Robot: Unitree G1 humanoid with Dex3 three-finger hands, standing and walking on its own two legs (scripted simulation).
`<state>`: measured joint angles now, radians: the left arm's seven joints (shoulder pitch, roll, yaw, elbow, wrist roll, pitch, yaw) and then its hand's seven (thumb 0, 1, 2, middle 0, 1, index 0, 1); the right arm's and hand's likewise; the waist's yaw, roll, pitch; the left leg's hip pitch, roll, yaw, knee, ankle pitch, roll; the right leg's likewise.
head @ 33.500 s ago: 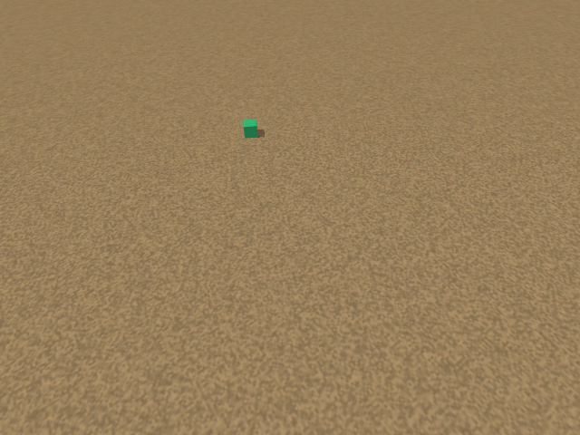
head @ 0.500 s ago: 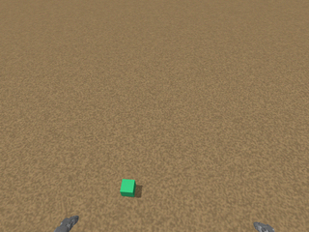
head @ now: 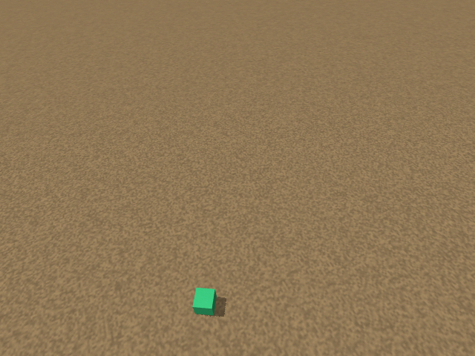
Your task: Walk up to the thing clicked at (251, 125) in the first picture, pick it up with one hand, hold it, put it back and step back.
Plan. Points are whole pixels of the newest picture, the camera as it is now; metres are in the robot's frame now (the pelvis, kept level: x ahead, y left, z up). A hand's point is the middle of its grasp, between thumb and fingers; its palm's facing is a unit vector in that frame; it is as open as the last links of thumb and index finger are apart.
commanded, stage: stand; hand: left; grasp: from above
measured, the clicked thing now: (205, 301) +0.49 +0.21 -0.74
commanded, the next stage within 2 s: step back in 1.74 s
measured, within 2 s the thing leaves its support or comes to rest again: neither
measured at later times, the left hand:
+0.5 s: hand out of the picture +0.06 +0.23 -0.16, palm faces +0.02 -0.94 -0.33, open 7.4 cm
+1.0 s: hand out of the picture +0.08 +0.23 -0.15, palm faces +0.02 -0.94 -0.34, open 7.4 cm
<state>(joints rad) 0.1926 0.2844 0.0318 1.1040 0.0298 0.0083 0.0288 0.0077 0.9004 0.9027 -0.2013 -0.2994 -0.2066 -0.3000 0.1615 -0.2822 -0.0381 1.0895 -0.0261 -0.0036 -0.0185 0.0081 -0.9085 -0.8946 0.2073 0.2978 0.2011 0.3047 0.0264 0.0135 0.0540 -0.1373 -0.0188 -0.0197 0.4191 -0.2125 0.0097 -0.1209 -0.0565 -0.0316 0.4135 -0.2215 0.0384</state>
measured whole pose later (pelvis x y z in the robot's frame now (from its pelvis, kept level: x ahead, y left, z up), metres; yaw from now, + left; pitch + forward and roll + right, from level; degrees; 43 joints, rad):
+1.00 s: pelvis +0.01 -0.01 +0.01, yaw +0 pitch -3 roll +0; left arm 0.10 0.31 0.03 1.16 0.02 0.00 0.01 0.01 0.90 0.90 -0.20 -0.30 -0.21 -0.30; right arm 0.11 -0.32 -0.01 1.14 -0.02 -0.01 -0.01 0.01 -0.91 -0.89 0.21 0.30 0.20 0.30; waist 0.01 0.01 0.05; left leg -0.09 0.00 -0.02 0.32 -0.18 -0.01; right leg -0.08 -0.04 -0.04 0.33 -0.19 0.02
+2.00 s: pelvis -0.02 +0.01 -0.01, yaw +0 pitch -1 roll +0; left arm 0.06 0.38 0.06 0.99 0.02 0.03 0.01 0.01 0.90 0.90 -0.20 -0.30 -0.21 -0.30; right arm 0.09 -0.40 -0.05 1.01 0.00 0.04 0.02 0.01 -0.91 -0.89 0.21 0.30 0.20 0.30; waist -0.01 -0.02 0.16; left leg -0.31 -0.04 -0.02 0.75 -0.40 0.04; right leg -0.28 -0.07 -0.01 0.55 -0.25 0.03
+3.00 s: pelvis -0.23 +0.05 -0.01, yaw -3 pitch -2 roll -1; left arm 0.15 0.40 0.08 0.80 0.01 0.08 0.00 0.01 0.90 0.90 -0.20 -0.30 -0.21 -0.30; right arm 0.16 -0.34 -0.04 0.88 -0.03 0.02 -0.01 0.01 -0.91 -0.89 0.21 0.30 0.20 0.31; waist 0.01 -0.04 0.16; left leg -0.27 0.02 -0.03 0.56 -0.25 0.01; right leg -0.46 0.12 0.16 1.19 -0.50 -0.01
